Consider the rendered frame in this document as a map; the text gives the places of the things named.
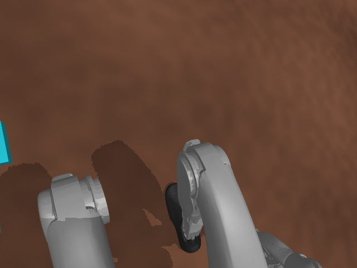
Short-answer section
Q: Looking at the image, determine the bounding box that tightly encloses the right robot arm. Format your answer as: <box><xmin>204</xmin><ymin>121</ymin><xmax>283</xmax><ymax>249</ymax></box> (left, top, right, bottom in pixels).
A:
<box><xmin>284</xmin><ymin>252</ymin><xmax>322</xmax><ymax>268</ymax></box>

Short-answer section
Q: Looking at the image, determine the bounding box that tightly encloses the right robot hand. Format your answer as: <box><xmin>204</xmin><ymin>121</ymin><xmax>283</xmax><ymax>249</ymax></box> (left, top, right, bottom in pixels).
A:
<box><xmin>255</xmin><ymin>228</ymin><xmax>294</xmax><ymax>268</ymax></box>

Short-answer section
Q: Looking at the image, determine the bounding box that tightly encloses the right robot foot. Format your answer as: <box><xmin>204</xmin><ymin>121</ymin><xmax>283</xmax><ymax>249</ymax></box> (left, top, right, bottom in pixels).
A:
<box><xmin>165</xmin><ymin>183</ymin><xmax>201</xmax><ymax>253</ymax></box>

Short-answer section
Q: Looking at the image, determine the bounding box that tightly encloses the small box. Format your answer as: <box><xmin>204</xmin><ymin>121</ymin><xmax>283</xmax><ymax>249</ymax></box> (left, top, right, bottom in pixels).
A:
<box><xmin>0</xmin><ymin>121</ymin><xmax>12</xmax><ymax>165</ymax></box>

